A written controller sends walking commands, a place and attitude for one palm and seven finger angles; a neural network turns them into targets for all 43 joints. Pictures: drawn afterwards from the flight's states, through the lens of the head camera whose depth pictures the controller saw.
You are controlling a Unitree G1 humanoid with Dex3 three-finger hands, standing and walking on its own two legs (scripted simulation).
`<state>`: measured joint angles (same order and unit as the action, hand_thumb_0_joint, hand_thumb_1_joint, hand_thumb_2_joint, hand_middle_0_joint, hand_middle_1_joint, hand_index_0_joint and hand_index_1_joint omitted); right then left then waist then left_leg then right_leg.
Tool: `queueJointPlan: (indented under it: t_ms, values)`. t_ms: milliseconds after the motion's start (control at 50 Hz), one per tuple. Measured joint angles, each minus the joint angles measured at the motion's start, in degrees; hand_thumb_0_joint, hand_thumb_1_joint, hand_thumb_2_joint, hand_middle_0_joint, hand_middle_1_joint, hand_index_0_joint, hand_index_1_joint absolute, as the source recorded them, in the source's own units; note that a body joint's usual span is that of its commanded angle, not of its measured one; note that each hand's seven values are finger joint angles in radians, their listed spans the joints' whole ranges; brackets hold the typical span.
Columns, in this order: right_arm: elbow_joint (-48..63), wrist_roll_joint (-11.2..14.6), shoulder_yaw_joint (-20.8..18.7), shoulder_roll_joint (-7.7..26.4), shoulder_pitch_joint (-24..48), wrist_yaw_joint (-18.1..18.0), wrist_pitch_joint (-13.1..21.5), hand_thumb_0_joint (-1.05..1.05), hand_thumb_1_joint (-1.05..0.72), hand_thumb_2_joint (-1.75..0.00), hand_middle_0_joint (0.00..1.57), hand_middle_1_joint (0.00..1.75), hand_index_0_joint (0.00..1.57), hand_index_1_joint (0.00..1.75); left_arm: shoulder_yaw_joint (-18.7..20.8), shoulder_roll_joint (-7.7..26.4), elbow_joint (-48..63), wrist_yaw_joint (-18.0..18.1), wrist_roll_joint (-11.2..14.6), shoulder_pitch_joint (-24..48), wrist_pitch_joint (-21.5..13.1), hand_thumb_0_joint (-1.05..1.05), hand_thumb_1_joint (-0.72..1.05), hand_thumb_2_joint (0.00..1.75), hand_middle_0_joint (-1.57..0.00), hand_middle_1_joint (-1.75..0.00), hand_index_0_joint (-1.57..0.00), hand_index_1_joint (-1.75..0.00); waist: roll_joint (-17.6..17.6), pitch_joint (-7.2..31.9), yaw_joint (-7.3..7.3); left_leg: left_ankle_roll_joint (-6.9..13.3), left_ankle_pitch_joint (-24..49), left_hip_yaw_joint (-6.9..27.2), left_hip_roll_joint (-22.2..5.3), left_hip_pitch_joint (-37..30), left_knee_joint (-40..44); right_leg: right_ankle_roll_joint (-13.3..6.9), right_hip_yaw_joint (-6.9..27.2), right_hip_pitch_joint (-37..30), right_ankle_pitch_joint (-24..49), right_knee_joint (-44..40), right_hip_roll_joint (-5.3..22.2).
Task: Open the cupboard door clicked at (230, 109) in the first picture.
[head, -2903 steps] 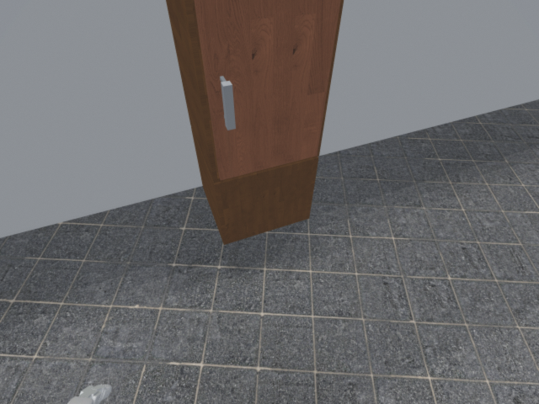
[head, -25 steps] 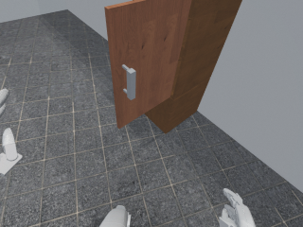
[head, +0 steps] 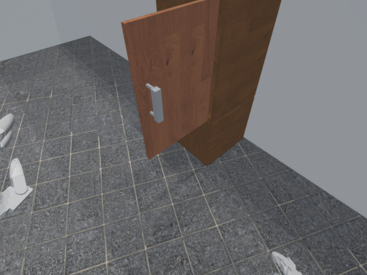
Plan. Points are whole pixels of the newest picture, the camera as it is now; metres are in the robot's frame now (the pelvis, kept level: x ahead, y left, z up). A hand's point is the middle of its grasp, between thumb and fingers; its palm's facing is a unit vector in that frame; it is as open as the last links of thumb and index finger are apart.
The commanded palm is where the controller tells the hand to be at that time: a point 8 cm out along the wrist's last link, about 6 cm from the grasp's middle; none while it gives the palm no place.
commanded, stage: stop stepping back and stand still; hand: left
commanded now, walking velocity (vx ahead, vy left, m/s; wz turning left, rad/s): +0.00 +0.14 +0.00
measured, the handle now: (153, 102) +0.67 +0.14 -0.01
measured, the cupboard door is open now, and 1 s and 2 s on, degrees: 91 91 91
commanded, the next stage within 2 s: let the arm hang, fingers relaxed in 0.12 s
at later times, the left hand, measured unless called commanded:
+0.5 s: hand out of the picture +0.09 +0.19 -0.14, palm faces -0.01 -0.98 -0.17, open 7.4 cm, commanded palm none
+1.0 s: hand out of the picture +0.03 +0.24 -0.15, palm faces +0.03 -0.96 -0.28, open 7.4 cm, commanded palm none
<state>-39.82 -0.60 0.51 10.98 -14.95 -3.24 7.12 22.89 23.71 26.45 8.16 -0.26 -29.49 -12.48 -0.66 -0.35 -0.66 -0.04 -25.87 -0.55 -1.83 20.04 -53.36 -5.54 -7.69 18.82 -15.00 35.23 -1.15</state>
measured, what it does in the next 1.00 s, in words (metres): steps on the spot: left foot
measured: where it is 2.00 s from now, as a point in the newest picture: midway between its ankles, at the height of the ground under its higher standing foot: outside the picture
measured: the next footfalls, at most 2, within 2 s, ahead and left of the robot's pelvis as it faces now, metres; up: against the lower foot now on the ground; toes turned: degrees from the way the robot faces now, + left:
left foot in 0.24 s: +0.07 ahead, +0.14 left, +0.00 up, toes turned +2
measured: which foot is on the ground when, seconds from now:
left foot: up 0.00-0.22, down 0.24-1.00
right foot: down 0.00-1.00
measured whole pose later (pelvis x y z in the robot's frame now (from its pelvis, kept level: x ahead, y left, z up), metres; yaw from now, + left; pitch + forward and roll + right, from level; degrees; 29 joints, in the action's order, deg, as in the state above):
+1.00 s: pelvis +0.02 +0.03 +0.02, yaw +0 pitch -2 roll +0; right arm -65.1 -1.3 0.3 11.2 -15.1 -0.9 -0.3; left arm 0.7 12.2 -65.2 1.4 -0.4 -13.7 -0.4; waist -1.9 -2.6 -0.1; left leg 1.5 -10.8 -2.5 0.8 9.3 -21.7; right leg -2.2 -4.3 10.4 -9.7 21.6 -0.5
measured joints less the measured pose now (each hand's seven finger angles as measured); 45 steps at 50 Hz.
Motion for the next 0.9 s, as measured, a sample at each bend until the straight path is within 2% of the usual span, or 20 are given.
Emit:
queueJointPlan:
  t_ms: [40,80,160,220,240,260,300,340,400,480,500,520,560,620,760,900]
  values:
    - [-0.2,0.0,-0.6,0.9,0.8,0.0,-1.1,0.02,-0.90,-0.89,0.20,0.30,0.21,0.30,0.2,-0.7,-1.7,-0.3,0.3,-0.5,-0.8,0.01,0.89,0.89,-0.21,-0.30,-0.21,-0.30,-0.2,0.3,0.05,-0.3,3.0,-0.5,0.7,3.0,-4.8,0.2,0.6,-0.8,1.1,-2.5,-0.1]
    - [0.5,0.2,-0.9,1.4,1.0,-0.3,-1.7,0.02,-0.90,-0.89,0.20,0.30,0.21,0.30,0.8,-0.9,-3.4,-0.5,0.7,-1.6,-1.1,0.01,0.89,0.89,-0.21,-0.30,-0.21,-0.30,0.0,0.8,-0.18,-0.4,5.4,-1.5,0.7,3.8,-3.1,0.4,1.2,-1.8,2.7,-5.1,0.0]
    - [2.3,0.2,-1.3,2.2,0.3,-1.0,-1.2,0.02,-0.90,-0.89,0.20,0.30,0.20,0.30,1.0,-0.5,-4.0,-0.1,1.0,-2.8,-0.9,0.01,0.89,0.89,-0.21,-0.30,-0.21,-0.30,1.3,0.9,0.00,0.5,6.3,-3.4,0.6,0.2,10.8,0.6,1.6,-3.5,4.4,-8.9,0.4]
    - [3.7,-0.1,-1.6,3.5,-0.3,-1.3,-0.3,0.02,-0.90,-0.89,0.20,0.30,0.20,0.30,0.0,-1.3,-1.7,0.5,0.9,-2.9,-0.8,0.01,0.89,0.89,-0.21,-0.30,-0.21,-0.30,0.7,0.4,0.45,1.5,8.1,-2.8,0.3,-5.0,23.0,1.1,1.1,-3.9,4.2,-9.0,-0.1]
    - [3.4,-0.3,-2.2,4.7,-0.4,-0.1,0.8,0.02,-0.90,-0.89,0.20,0.30,0.20,0.30,-1.3,-1.2,-3.5,-0.4,0.1,-1.4,-1.3,0.01,0.89,0.89,-0.21,-0.30,-0.21,-0.30,-0.4,0.9,0.31,1.6,12.1,-1.4,0.1,-4.5,24.3,1.7,0.1,-2.6,3.3,-7.3,-0.2]
    - [2.2,-0.4,-2.6,5.7,0.1,1.2,0.7,0.01,-0.90,-0.89,0.20,0.30,0.20,0.30,-3.6,-1.1,-8.0,-1.9,-0.5,1.6,-0.3,0.01,0.89,0.89,-0.21,-0.30,-0.21,-0.30,-0.9,1.0,0.55,1.3,13.8,-0.9,0.7,-3.1,23.0,2.5,-0.2,-1.0,2.1,-4.7,0.6]
    - [-0.4,-0.9,-2.6,7.3,2.0,2.6,-1.5,0.01,-0.90,-0.89,0.20,0.30,0.20,0.30,-8.5,-2.8,-20.4,-4.5,-1.1,7.3,5.1,0.00,0.89,0.90,-0.20,-0.30,-0.20,-0.30,-1.6,1.3,0.98,1.0,12.5,-1.1,2.1,-1.5,20.7,3.7,1.1,1.3,-2.0,-0.4,1.7]
    - [-2.5,-1.2,-2.1,7.7,3.6,3.1,-3.5,0.01,-0.90,-0.89,0.20,0.30,0.20,0.30,-12.8,-5.5,-34.2,-6.2,-1.5,11.3,10.2,0.00,0.90,0.90,-0.20,-0.30,-0.20,-0.30,-2.4,1.8,0.54,1.1,11.0,-1.2,3.1,-0.5,19.4,3.6,2.2,2.4,-0.5,0.7,2.1]
    - [-5.0,-1.1,-1.1,6.0,4.8,3.4,-5.2,0.01,-0.91,-0.89,0.20,0.30,0.20,0.30,-18.5,-9.2,-51.9,-7.8,-1.8,13.7,14.3,0.01,0.91,0.90,-0.20,-0.30,-0.19,-0.30,-2.4,0.9,-0.01,0.8,10.6,-1.5,3.1,-1.2,19.2,2.5,2.7,1.8,-0.2,0.9,2.0]
    - [-8.5,-1.1,0.5,2.0,3.9,3.9,-7.0,0.01,-0.91,-0.89,0.20,0.30,0.20,0.30,-23.7,-13.5,-67.4,-8.5,-1.3,13.2,15.5,0.01,0.91,0.89,-0.20,-0.30,-0.20,-0.30,0.5,-0.9,-0.70,0.7,11.4,-1.3,2.9,-3.5,21.5,2.2,2.5,-0.5,0.1,-1.5,1.5]
    - [-9.7,-1.1,0.8,1.1,3.4,3.9,-7.3,0.01,-0.91,-0.89,0.20,0.30,0.20,0.30,-24.1,-14.5,-70.2,-8.3,-0.9,12.9,15.4,0.01,0.91,0.89,-0.20,-0.30,-0.20,-0.30,1.2,-1.4,-0.62,0.6,11.7,-1.2,2.7,-4.0,22.3,2.2,2.4,-1.1,0.6,-2.5,1.3]
    - [-10.9,-1.1,1.1,0.2,2.8,3.8,-7.5,0.01,-0.91,-0.89,0.20,0.30,0.20,0.30,-22.8,-14.9,-72.1,-7.2,-0.2,13.2,14.9,0.00,0.95,0.89,-0.20,-0.30,-0.20,-0.30,1.8,-1.8,-0.35,0.5,12.1,-0.8,2.5,-4.2,23.0,2.2,2.1,-1.8,1.2,-3.7,1.1]
    - [-13.4,-1.0,1.3,-1.0,1.7,3.5,-7.8,0.01,-0.91,-0.89,0.20,0.30,0.20,0.30,-22.4,-13.9,-75.3,-6.8,-0.2,13.8,14.0,-0.02,0.99,0.89,-0.21,-0.30,-0.21,-0.30,2.3,-2.6,0.60,0.3,13.0,-0.3,2.1,-4.9,24.6,2.1,1.6,-3.0,2.5,-6.3,0.6]
    - [-16.6,-1.0,0.5,-0.7,0.8,2.9,-8.4,0.01,-0.93,-0.89,0.20,0.30,0.20,0.30,-22.4,-12.8,-79.6,-7.0,-0.4,13.7,13.4,-0.02,0.99,0.89,-0.21,-0.30,-0.21,-0.30,1.6,-3.1,1.10,0.4,14.0,-0.2,1.9,-5.7,26.4,2.2,1.5,-4.4,4.2,-9.6,0.2]
    - [-21.5,-0.9,-0.5,0.6,-0.9,2.6,-8.4,0.01,-0.92,-0.89,0.20,0.30,0.20,0.30,-22.1,-11.5,-87.8,-7.0,-0.4,12.6,13.1,0.00,0.94,0.89,-0.20,-0.30,-0.20,-0.30,-0.7,-2.9,0.96,1.0,14.8,-0.9,2.1,-8.0,29.3,2.7,2.3,-6.6,5.5,-12.7,0.2]
    - [-24.3,-0.8,-0.4,0.5,-1.0,2.4,-7.8,0.01,-0.91,-0.89,0.20,0.30,0.20,0.30,-21.9,-10.9,-91.2,-6.8,-0.2,13.9,12.6,0.01,0.92,0.89,-0.20,-0.30,-0.20,-0.30,-1.3,-2.6,0.79,1.4,15.0,-1.6,2.5,-9.7,30.9,3.1,3.0,-7.7,5.4,-13.4,0.5]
